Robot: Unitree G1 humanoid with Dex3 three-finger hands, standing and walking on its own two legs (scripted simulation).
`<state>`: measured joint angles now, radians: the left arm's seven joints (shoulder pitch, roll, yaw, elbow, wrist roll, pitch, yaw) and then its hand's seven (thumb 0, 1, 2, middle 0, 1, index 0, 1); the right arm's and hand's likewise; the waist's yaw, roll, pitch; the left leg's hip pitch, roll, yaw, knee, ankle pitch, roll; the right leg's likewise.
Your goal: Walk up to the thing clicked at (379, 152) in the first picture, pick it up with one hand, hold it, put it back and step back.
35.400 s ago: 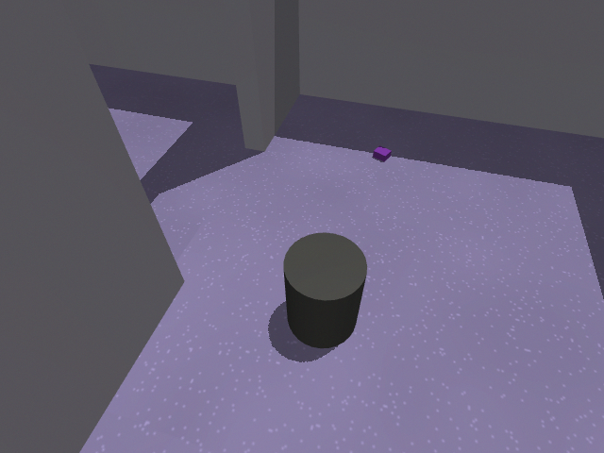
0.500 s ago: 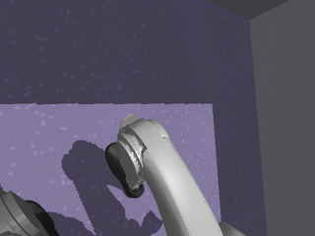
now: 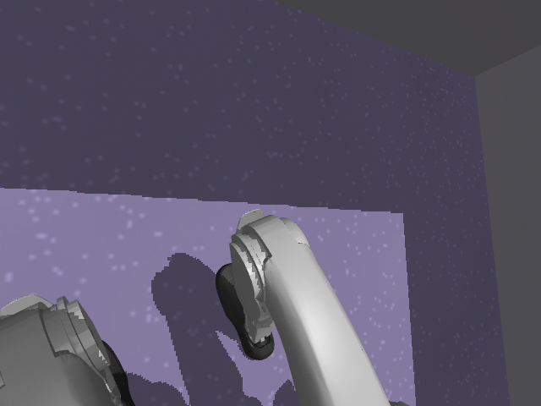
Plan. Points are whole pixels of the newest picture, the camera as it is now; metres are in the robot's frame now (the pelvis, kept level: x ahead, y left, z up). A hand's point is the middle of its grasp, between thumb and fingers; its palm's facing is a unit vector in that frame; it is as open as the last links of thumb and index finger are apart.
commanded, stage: settle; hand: left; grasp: from above
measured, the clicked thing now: out of the picture +0.48 +0.35 -0.25
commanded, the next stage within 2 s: lift in 0.40 s
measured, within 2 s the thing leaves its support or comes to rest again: neither
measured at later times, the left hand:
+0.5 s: hand out of the picture +0.48 +0.33 -0.16, palm faces -0.18 -0.35 -0.92, open 10.4 cm
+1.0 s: hand out of the picture +0.43 +0.34 -0.07, palm faces -0.21 -0.34 -0.92, open 10.3 cm
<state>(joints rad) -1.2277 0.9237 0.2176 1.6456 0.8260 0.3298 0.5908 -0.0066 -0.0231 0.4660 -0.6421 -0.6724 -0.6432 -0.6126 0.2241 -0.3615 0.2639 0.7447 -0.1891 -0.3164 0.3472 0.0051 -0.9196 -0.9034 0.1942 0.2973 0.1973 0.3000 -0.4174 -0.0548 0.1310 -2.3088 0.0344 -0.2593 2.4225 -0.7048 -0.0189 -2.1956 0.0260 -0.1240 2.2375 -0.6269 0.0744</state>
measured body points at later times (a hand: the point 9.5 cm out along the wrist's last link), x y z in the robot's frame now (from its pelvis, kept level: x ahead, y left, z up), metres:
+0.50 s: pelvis +0.00 -0.01 +0.00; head +0.26 +0.06 +0.36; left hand +0.49 +0.34 -0.11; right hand +0.00 -0.27 -0.08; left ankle +0.06 +0.13 -0.31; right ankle +0.12 -0.13 -0.31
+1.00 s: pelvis +0.00 -0.01 +0.04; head +0.20 +0.04 +0.44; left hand +0.44 +0.35 -0.02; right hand +0.07 -0.28 -0.08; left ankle +0.06 +0.13 -0.31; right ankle +0.12 -0.13 -0.31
